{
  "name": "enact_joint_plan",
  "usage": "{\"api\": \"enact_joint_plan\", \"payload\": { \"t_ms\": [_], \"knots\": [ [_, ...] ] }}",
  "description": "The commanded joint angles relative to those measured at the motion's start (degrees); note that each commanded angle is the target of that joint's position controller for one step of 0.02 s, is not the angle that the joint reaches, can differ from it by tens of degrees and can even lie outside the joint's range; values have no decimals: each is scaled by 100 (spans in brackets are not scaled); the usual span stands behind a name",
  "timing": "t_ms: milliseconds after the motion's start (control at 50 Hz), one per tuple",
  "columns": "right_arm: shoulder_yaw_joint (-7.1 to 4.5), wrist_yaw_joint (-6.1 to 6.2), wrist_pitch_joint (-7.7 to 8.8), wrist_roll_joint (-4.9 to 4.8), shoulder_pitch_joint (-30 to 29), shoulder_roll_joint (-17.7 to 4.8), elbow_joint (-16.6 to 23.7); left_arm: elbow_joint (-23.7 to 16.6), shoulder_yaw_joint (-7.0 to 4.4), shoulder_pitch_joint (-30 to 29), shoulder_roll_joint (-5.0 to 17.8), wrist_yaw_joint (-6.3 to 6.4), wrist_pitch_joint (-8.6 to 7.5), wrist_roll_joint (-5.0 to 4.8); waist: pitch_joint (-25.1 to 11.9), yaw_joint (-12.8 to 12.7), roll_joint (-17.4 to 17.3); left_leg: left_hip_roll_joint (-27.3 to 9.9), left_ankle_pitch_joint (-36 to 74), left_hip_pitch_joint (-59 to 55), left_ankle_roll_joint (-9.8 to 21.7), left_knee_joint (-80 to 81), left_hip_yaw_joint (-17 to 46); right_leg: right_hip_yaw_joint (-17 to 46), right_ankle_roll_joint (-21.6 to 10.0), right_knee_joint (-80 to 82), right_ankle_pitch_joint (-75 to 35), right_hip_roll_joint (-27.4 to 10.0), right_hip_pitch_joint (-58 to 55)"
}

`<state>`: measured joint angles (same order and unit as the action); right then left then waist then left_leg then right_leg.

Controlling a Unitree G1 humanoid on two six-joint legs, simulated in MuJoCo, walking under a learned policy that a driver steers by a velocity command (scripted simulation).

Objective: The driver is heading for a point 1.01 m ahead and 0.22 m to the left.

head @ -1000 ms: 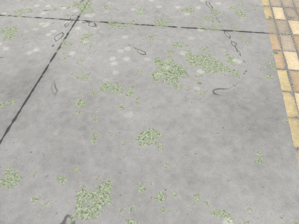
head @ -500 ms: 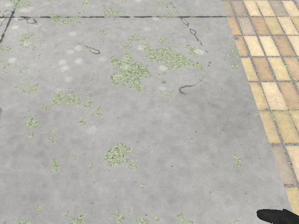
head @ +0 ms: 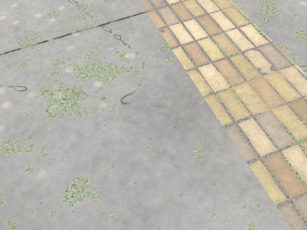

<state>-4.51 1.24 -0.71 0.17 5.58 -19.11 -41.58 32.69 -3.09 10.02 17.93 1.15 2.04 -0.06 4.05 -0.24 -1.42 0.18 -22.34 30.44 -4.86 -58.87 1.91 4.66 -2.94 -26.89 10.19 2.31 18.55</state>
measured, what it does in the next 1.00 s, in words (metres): walks ahead: left foot, then left foot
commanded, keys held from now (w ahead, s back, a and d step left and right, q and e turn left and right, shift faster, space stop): e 0.02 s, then no key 0.28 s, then q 0.18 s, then w+q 0.52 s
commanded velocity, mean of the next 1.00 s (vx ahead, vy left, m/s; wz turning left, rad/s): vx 0.16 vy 0.00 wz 0.13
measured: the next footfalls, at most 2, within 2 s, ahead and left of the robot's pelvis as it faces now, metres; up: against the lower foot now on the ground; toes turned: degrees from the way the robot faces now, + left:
left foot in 0.22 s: +0.06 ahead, +0.15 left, +0.00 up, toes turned -7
left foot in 0.86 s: +0.15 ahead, +0.20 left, +0.00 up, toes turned +11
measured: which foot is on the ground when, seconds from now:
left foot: up 0.00-0.20, down 0.22-0.58, up 0.60-0.84, down 0.86-1.00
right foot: down 0.00-0.86, up 0.88-1.00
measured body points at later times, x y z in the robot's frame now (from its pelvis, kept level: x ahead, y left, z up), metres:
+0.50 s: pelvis +0.01 +0.04 -0.01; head +0.03 +0.04 +0.44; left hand +0.18 +0.30 -0.11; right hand +0.14 -0.23 -0.11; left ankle +0.03 +0.15 -0.74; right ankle -0.01 -0.11 -0.74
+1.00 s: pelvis +0.12 +0.12 -0.01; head +0.14 +0.15 +0.44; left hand +0.19 +0.42 -0.12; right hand +0.29 -0.13 -0.10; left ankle +0.11 +0.19 -0.74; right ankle +0.10 -0.05 -0.65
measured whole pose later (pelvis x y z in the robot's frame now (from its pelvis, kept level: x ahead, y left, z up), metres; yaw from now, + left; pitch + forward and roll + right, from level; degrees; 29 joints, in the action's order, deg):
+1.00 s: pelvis +0.12 +0.12 -0.01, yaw +13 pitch +2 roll -1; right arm -2.3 -2.0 2.8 -0.4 17.6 -15.8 -38.1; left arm 39.3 -3.6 14.7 17.8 0.4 -5.4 -0.5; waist 0.5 0.2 2.1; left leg 3.2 -17.0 17.7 4.9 -33.0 0.1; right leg 1.5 0.2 -67.6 19.7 -3.1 28.2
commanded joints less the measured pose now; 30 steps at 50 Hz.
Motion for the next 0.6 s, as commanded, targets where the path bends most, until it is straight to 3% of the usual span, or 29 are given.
{"api": "enact_joint_plan", "payload": {
  "t_ms": [20, 140, 200, 220, 240, 260, 280, 300, 340, 360, 380, 440, 460, 480, 500, 540, 560, 580, 600],
  "knots": [
    [-55, 0, 67, -14, -59, -312, 371, -394, -324, -109, 1024, 79, -47, -19, -1102, -19, 844, 26, 182, -4, -60, 726, 203, 1477, -1079, 513, -1855, -1288, -1125],
    [-38, -113, 88, -73, -5, -338, 379, -284, -257, -130, 909, -4, 10, 18, -996, -150, 1082, 31, 81, -880, 90, 1824, 91, 1862, -1029, 365, -1336, -1293, -763],
    [-14, -185, 171, -14, 342, -215, 300, -210, -164, -263, 701, -6, 18, -58, -935, 134, 953, 6, 1289, -1843, 357, 3552, -17, 1821, -647, 92, -973, -977, -470],
    [-43, -170, 190, 100, 419, -446, 339, -159, -107, -52, 518, 1, -13, 3, -975, 45, 519, -569, 1914, -2323, 565, 3783, 493, 1580, -292, -242, -232, -692, -134],
    [-108, -141, 175, 180, 175, -883, 396, -159, -67, 297, 352, -10, -63, 86, -852, -380, -697, -1408, 2720, -2374, 1139, 3885, 1447, 710, 94, -863, 1000, 64, 378],
    [-16, -141, 196, 233, 30, -564, 399, -189, -115, 74, 542, 23, -93, 121, -757, -233, -1158, -1902, 2524, -1739, 1814, 4140, 1998, 385, 357, -1127, 1788, 66, 201],
    [56, -138, 231, 206, -175, -372, 475, -136, -197, -37, 770, 46, -89, 91, -616, -158, -974, -1797, 2309, -1658, 1879, 4179, 1874, 347, 485, -1511, 1838, -74, 95],
    [51, -117, 243, 158, -169, -396, 435, -102, -216, -143, 728, 59, -73, 68, -601, -106, -918, -1605, 2220, -1826, 1754, 4119, 1712, 289, 546, -1620, 1749, -72, 218],
    [138, -118, 288, 60, -233, -255, 373, 15, -129, -103, 353, 59, -30, 126, -618, -117, -808, -1333, 2404, -1945, 1501, 3954, 1451, 333, 698, -1230, 1514, -345, 8],
    [162, -135, 264, 13, -275, -235, 340, 106, -71, -19, 149, 33, -44, 123, -598, -200, -745, -1073, 2596, -1875, 1350, 3810, 1195, 170, 716, -628, 1157, -311, -326],
    [155, -151, 228, -36, -196, -267, 308, 193, -57, 35, 93, 13, -71, 122, -595, -206, -729, -859, 2706, -1846, 1219, 3674, 1027, 10, 710, 20, 405, -223, -677],
    [66, -228, 241, -20, 244, -608, 340, 134, -203, -2, 681, 73, -65, 93, -745, 64, -340, -645, 2258, -1591, 978, 3557, 1187, 49, 507, -151, -864, -474, -1255],
    [44, -232, 238, -65, 181, -643, 406, 255, -263, 118, 749, 82, -49, 58, -760, 57, -55, -496, 1882, -1532, 938, 3541, 1020, -65, 374, -338, -283, -345, -1066],
    [41, -219, 221, -91, -1, -670, 439, 232, -246, 143, 575, 79, -55, 81, -693, -65, -210, -486, 1701, -1483, 946, 3429, 1058, -132, 352, -311, -47, -284, -957],
    [51, -183, 180, -116, -48, -570, 475, 244, -226, 205, 446, 89, -69, 117, -755, -99, -232, -413, 1066, -1376, 992, 3381, 1063, -223, 356, -263, 483, -248, -943],
    [64, -117, 81, -124, 64, -441, 519, 226, -234, 233, 391, 86, -148, 116, -469, -89, 69, -173, -868, -846, 1030, 3236, 1028, -149, 201, -71, 1793, -313, -768],
    [68, -99, 77, -119, 23, -389, 589, 240, -250, 407, 439, 90, -209, 101, -254, -173, 326, -16, -1452, -318, 975, 2936, 874, 168, 9, 185, 2445, -534, -834],
    [84, -89, 111, -131, -129, -280, 703, 307, -285, 764, 562, 92, -278, 73, -124, -340, 688, 187, -1448, 336, 857, 2266, 509, 798, -289, 631, 3076, -980, -1132],
    [112, -117, 166, -181, -303, -109, 839, 412, -366, 1064, 872, 82, -353, 48, -46, -410, 1359, 356, -805, 870, 736, 1152, -68, 1970, -759, 1355, 3536, -1864, -1416]
  ]
}}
